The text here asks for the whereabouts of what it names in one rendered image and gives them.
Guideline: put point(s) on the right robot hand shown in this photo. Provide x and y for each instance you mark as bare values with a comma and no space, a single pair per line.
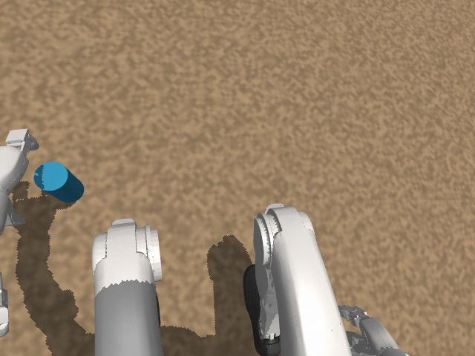
374,338

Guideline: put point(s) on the can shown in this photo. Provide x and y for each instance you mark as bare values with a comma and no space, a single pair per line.
58,181

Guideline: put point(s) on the right robot foot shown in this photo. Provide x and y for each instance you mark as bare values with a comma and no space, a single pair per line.
264,347

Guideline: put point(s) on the left robot hand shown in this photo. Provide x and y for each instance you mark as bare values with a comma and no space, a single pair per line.
13,164

